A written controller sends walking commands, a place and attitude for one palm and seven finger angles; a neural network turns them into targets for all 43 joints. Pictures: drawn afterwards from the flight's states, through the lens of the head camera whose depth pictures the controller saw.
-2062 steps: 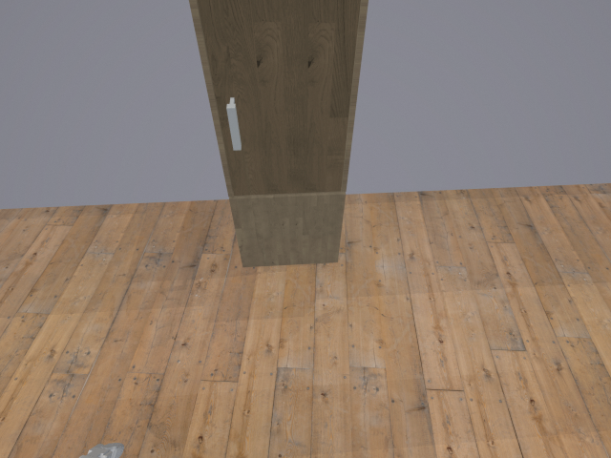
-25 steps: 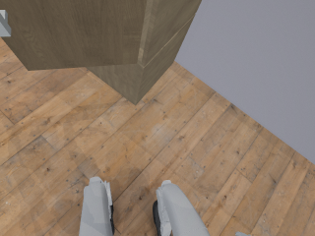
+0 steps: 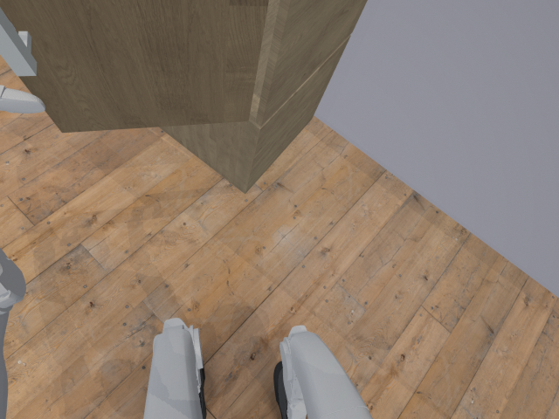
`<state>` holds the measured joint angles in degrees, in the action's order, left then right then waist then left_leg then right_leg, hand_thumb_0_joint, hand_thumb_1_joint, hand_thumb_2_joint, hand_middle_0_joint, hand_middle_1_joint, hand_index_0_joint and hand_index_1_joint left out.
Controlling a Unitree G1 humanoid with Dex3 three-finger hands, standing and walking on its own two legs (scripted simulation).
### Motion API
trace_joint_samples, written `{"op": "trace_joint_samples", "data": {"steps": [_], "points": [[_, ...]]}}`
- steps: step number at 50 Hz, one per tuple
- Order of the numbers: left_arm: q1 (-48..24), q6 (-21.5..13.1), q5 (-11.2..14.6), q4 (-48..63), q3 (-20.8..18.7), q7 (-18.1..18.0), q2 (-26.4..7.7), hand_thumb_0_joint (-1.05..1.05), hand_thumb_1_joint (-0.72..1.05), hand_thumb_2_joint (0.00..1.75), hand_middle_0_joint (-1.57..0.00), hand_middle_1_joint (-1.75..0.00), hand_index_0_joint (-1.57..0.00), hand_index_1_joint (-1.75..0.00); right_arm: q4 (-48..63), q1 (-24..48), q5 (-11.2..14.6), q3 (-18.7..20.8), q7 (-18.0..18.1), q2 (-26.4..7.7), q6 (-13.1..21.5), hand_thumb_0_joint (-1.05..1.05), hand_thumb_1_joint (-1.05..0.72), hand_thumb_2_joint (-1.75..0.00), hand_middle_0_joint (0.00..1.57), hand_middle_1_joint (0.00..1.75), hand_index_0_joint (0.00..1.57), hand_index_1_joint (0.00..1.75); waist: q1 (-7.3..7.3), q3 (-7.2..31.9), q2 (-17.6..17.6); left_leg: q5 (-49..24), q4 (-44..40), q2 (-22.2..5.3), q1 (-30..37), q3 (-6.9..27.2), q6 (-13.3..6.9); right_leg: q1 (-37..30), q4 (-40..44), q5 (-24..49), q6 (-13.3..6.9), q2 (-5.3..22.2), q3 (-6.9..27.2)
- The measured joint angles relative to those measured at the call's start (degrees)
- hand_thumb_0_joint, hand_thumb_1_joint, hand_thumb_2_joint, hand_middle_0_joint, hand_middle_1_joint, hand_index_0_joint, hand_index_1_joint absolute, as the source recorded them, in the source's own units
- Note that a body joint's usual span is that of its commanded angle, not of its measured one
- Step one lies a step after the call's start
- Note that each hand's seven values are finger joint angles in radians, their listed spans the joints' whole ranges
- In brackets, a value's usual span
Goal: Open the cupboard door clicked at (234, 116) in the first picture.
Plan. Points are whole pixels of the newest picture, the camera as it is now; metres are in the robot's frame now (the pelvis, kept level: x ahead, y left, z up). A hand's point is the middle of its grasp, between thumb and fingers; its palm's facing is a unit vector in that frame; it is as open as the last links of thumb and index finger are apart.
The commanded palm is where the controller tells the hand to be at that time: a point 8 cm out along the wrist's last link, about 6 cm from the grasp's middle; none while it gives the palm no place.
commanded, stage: slide the fingers in behind the handle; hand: left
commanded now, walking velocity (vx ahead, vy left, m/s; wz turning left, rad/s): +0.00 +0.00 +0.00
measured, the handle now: out of the picture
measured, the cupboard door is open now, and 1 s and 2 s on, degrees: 48 47 48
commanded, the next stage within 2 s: close the thumb around the handle in 0.90 s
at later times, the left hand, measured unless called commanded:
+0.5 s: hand (25, 49) +0.54 +0.27 +0.08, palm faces +0.15 -0.99 +0.00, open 13.9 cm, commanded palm +0.53 +0.28 +0.07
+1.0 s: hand (24, 46) +0.55 +0.27 +0.08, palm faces +0.14 -0.99 -0.01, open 13.8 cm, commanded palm +0.54 +0.28 +0.07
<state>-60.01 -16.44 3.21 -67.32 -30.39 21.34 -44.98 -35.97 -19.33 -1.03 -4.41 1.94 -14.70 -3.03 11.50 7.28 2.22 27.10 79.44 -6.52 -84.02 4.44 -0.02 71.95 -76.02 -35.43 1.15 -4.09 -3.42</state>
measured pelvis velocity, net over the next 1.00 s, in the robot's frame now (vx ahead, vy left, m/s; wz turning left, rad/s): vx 0.00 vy -0.01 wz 0.02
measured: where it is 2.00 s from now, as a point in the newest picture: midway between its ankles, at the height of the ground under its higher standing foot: (243, 408)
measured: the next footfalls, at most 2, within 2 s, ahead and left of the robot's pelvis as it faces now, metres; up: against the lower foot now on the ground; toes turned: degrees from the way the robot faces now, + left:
none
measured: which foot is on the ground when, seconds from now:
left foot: down 0.00-1.00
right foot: down 0.00-1.00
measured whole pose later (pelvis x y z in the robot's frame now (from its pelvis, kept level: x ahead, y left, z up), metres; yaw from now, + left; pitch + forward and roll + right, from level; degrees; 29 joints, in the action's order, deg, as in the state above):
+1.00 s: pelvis +0.00 -0.01 +0.00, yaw +1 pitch +31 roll -7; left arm -62.4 -18.6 3.0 -69.6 -26.5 16.2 -41.4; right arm -37.2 -19.6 -1.5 -3.8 1.4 -14.6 -2.7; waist 11.7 7.6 2.6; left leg 26.7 79.2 -6.1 -83.9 5.0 0.7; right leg 72.0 -76.6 -35.8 0.5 -3.9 -3.9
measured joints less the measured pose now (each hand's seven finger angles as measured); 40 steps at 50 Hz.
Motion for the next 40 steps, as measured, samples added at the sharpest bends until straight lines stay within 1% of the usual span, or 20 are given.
{"op": "trace_joint_samples", "data": {"steps": [13,19,23,29,36,40], "points": [[0.77,-1.51,-0.02,0.0,1.49,-2.54,2.77,-0.01,-0.5,0.3,-0.3,-1.2,-0.3,-1.21,-0.39,-0.13,-0.29,0.5,-0.57,0.25,0.16,0.0,-0.91,-0.89,0.21,0.3,0.2,0.3,0.06,0.3,0.27,-0.09,-0.79,0.16,1.23,-0.22,0.02,-1.13,0.7,0.08,0.0,0.18,0.16],[0.78,-2.2,0.06,0.28,2.56,-3.44,4.78,-0.01,-0.5,0.3,-0.3,-1.2,-0.3,-1.2,-0.8,-0.33,-0.5,0.77,-0.82,0.4,0.03,0.0,-0.91,-0.89,0.21,0.3,0.2,0.3,-0.1,0.45,0.43,-0.13,-1.05,0.29,1.63,-0.39,0.03,-1.42,0.73,0.0,-0.02,0.33,0.29],[0.68,-2.64,0.1,-0.23,2.4,-5.12,5.77,-0.01,-0.5,0.3,-0.3,-1.2,-0.3,-1.21,-0.85,-0.5,-0.63,0.86,-0.97,0.5,0.02,0.0,-0.91,-0.89,0.21,0.3,0.2,0.3,-0.06,0.57,0.54,-0.17,-1.18,0.36,1.78,-0.51,0.1,-1.43,0.61,-0.07,-0.08,0.42,0.39],[-0.42,-3.2,-0.33,-1.39,3.11,-6.61,5.54,-0.01,-0.5,0.3,-0.31,-1.21,-0.31,-1.23,-1.22,-0.58,-0.74,0.8,-1.11,0.59,0.02,0.0,-0.91,-0.89,0.21,0.3,0.2,0.3,-0.11,0.47,0.47,-0.27,-0.97,0.49,1.41,-0.29,0.3,-1.01,0.08,-0.26,-0.3,0.49,0.18],[-1.75,-2.98,-0.36,-2.15,3.77,-6.05,4.52,-0.01,-0.5,0.3,-0.32,-1.21,-0.31,-1.24,-1.45,-0.52,-0.7,0.75,-0.84,0.41,-0.04,0.0,-0.91,-0.89,0.21,0.3,0.2,0.3,-0.06,0.33,0.45,-0.42,-0.56,0.59,0.54,0.21,0.57,-0.24,-0.49,-0.37,-0.57,0.48,-0.28],[-1.89,-2.63,-0.03,-1.65,4.29,-6.14,4.64,-0.01,-0.5,0.3,-0.31,-1.21,-0.31,-1.24,-1.56,-0.53,-0.71,0.95,-0.78,0.35,0.01,0.0,-0.91,-0.89,0.21,0.3,0.2,0.3,-0.18,0.27,0.38,-0.51,-0.55,0.64,0.34,0.36,0.67,-0.06,-0.57,-0.36,-0.68,0.49,-0.42]]}}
